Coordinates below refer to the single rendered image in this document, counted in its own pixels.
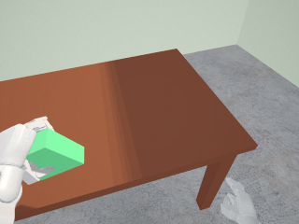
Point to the left robot hand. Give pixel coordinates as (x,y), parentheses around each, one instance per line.
(15,145)

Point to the table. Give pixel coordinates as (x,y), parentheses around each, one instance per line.
(139,119)

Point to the right robot hand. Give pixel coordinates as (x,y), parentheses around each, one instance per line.
(239,205)

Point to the sponge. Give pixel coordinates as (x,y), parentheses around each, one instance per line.
(51,149)

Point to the left robot forearm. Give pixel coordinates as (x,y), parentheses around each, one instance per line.
(10,192)

